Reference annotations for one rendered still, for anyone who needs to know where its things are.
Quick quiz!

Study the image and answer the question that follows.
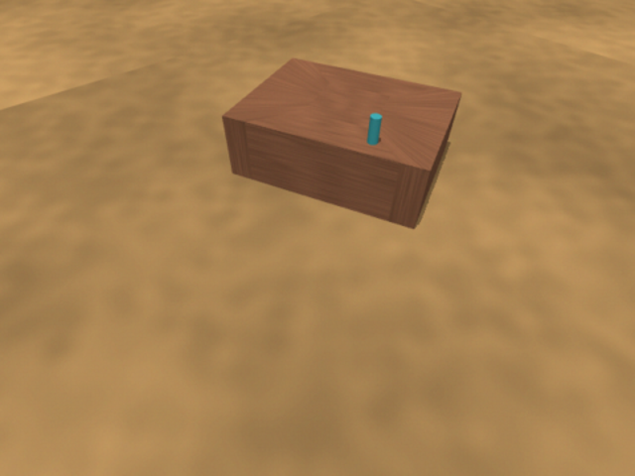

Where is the can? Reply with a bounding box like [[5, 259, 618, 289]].
[[367, 113, 382, 145]]

